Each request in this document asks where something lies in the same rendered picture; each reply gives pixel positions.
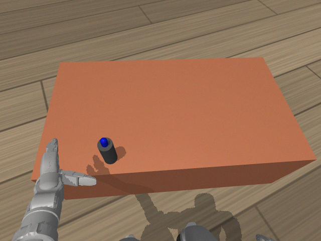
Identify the bottle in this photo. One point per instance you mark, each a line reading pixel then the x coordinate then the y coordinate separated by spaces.
pixel 107 150

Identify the left robot hand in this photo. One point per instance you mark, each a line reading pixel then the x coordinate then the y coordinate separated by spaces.
pixel 50 163

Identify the left robot arm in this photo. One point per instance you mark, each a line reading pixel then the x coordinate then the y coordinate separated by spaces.
pixel 42 216

